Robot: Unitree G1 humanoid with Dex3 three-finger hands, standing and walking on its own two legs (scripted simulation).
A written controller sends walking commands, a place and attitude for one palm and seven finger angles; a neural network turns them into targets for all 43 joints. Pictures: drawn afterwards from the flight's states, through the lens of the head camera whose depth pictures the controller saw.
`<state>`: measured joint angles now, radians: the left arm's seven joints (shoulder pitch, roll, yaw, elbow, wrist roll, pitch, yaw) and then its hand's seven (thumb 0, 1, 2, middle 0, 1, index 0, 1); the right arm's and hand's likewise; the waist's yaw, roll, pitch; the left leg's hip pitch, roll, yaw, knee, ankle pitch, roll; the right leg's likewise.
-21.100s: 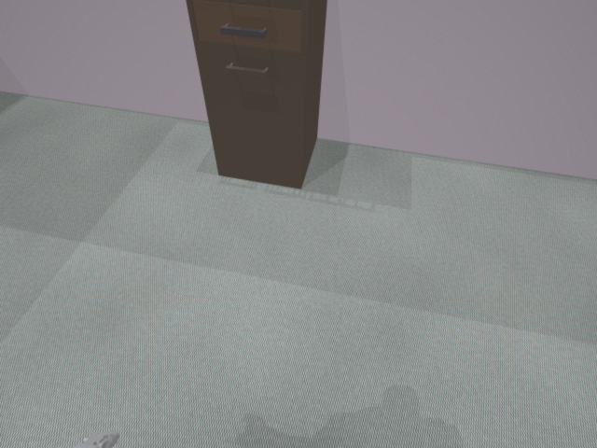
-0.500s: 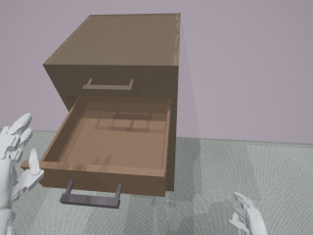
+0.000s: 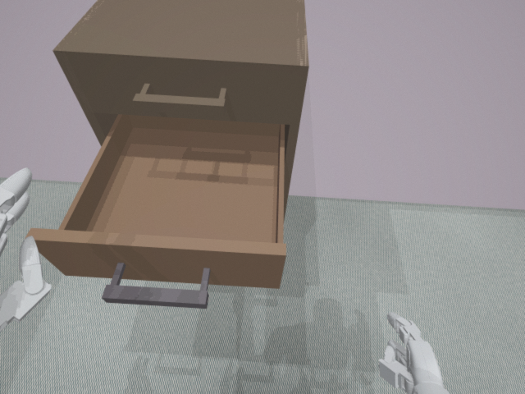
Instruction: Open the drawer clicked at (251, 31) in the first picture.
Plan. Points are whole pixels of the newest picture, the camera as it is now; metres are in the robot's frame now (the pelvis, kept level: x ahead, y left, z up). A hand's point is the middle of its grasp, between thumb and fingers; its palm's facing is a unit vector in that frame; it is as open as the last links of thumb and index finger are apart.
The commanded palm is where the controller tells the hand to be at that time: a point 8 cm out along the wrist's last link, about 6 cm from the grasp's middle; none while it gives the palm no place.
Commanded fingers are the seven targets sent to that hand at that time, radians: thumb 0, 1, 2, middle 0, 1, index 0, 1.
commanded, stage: step back with the hand held close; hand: left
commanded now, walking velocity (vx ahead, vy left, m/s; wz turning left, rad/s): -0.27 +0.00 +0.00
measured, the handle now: (160, 284) +0.28 +0.19 -0.02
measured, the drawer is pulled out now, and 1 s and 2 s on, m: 0.29 0.29 0.29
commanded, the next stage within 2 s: stop stepping back and stand still in 0.76 s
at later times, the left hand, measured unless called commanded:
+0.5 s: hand (16, 329) +0.15 +0.24 +0.17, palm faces +0.29 -0.84 -0.45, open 7.4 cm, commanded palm +0.09 +0.28 +0.18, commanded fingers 0.00 0.90 0.90 -0.20 -0.30 -0.20 -0.30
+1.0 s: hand out of the picture +0.00 +0.19 +0.16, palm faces +0.31 -0.84 -0.44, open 7.4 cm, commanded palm -0.07 +0.24 +0.18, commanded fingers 0.00 0.90 0.90 -0.20 -0.30 -0.20 -0.30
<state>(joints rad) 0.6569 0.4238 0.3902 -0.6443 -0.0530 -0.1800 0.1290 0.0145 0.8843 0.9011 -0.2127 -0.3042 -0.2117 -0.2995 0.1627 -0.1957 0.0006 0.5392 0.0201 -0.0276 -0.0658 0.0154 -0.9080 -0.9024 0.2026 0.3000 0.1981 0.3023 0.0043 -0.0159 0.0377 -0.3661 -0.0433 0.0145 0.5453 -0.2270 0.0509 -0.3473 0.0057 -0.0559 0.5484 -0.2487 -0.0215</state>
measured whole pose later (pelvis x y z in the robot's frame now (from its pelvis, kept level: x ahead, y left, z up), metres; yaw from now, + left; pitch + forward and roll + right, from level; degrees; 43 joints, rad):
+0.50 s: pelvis -0.05 +0.00 +0.00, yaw -2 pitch +4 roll -3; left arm 0.64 0.43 0.40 -0.68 -0.05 -0.21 0.14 0.01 0.89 0.90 -0.21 -0.30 -0.21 -0.30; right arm 0.15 -0.15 0.01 0.61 -0.01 -0.11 -0.04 0.02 -0.91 -0.90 0.20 0.30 0.20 0.30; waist 0.01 -0.03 0.03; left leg -0.44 0.02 0.02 0.50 -0.13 0.05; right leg -0.33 0.02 0.00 0.75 -0.45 0.01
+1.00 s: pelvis -0.20 -0.04 +0.00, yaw +1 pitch +1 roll +1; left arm 0.62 0.41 0.36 -0.65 -0.05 -0.18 0.15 0.01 0.88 0.90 -0.21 -0.30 -0.21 -0.30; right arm 0.14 -0.20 -0.02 0.57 0.02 -0.06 -0.07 0.02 -0.91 -0.90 0.20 0.30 0.20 0.30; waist -0.02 -0.08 0.06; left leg -0.34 -0.02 0.06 0.52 -0.21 0.03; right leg -0.33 -0.01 -0.04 0.66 -0.42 -0.01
